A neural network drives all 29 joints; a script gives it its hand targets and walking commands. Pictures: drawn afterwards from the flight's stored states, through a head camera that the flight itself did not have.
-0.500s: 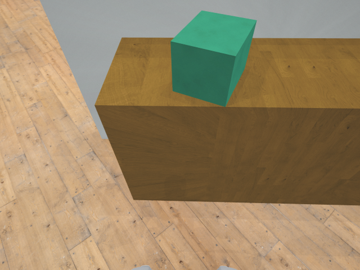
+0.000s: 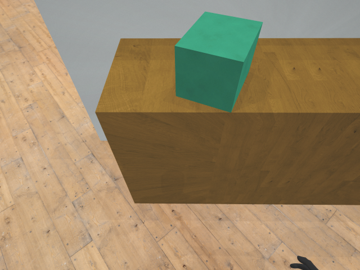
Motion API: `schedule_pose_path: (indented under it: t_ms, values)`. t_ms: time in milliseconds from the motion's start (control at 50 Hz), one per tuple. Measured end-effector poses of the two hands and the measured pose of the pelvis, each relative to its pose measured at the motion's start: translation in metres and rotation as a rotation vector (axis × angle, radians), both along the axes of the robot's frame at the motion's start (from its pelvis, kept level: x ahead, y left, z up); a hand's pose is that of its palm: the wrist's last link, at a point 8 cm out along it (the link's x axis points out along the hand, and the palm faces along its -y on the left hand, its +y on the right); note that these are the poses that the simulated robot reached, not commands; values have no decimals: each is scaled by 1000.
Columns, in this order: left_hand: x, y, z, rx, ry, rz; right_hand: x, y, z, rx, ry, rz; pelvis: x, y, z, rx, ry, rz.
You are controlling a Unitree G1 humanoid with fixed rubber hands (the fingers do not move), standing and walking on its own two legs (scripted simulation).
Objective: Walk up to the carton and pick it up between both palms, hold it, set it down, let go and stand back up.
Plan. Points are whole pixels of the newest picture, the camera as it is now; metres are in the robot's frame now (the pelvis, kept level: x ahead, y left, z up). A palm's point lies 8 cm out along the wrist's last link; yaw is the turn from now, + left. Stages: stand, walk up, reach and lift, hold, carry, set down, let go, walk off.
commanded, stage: walk up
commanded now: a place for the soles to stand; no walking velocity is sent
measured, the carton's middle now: (217, 60) +0.70 -0.13 +0.07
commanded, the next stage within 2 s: none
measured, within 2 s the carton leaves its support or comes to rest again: neither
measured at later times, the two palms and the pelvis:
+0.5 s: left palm out of the picture +0.08 +0.31 -0.10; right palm out of the picture +0.06 -0.33 -0.08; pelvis +0.02 -0.01 +0.02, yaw -4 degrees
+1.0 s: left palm (83, 261) +0.18 +0.23 -0.10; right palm (347, 234) +0.22 -0.40 -0.10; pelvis +0.14 -0.09 +0.00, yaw -1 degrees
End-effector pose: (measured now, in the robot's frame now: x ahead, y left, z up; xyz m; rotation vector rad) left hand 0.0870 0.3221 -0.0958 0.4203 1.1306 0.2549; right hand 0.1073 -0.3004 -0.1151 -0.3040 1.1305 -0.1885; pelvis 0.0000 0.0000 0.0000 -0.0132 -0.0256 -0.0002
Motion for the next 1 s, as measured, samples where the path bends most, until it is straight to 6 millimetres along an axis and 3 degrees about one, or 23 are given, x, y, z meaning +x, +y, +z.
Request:
schedule_pose_path:
  t_ms: [400, 460, 540, 660, 720, 780, 880, 1000]
  values:
    - [-30, -7, -7, -65, 113, 24, -15, 1, 11, 7, 24, -21, 7, 4, 10, 16, -6, -34]
    - [-17, -11, -6, -77, 136, -5, -31, -14, 24, -27, 5, -56, 14, -6, 14, 28, -12, -52]
    - [16, -25, -1, -95, 107, -47, -56, -48, 36, -84, 35, -118, 28, -22, 18, 44, -21, -81]
    - [80, -63, 7, -85, 40, -124, -72, -106, 29, -116, 95, -197, 57, -57, 9, 50, -34, -107]
    - [101, -78, 5, -61, -31, -123, -59, -128, 13, -120, 132, -185, 71, -76, -3, 12, -42, -92]
    - [106, -92, 7, -69, -64, -87, -28, -132, 7, -100, 128, -142, 85, -84, -3, 2, -46, -76]
    - [99, -102, 7, -83, -38, -27, 38, -122, 9, -55, 53, -53, 110, -91, 3, -16, -44, -51]
    - [92, -95, -9, -109, 27, 43, 114, -100, 18, -36, -12, 43, 145, -88, 2, -28, -42, -16]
